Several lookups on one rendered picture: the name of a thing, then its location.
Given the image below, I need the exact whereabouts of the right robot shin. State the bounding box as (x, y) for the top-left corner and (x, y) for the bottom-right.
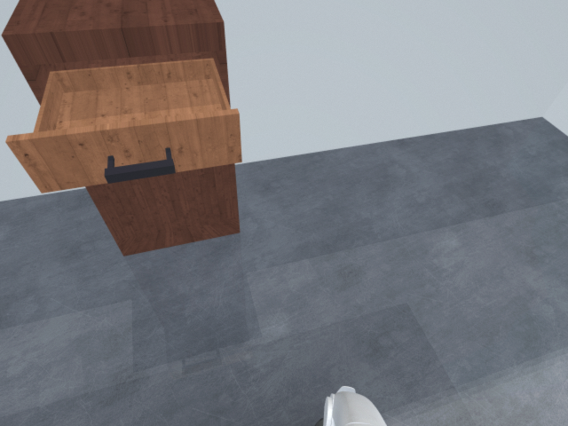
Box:
(338, 386), (356, 393)

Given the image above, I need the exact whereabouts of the right robot thigh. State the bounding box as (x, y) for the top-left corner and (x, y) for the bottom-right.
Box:
(323, 391), (387, 426)

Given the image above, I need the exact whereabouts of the cabinet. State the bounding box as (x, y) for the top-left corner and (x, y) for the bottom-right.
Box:
(1, 0), (240, 256)

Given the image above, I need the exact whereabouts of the drawer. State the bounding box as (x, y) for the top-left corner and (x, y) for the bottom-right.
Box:
(5, 59), (242, 193)

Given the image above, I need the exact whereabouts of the handle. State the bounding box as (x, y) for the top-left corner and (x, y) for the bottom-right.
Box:
(105, 147), (176, 184)

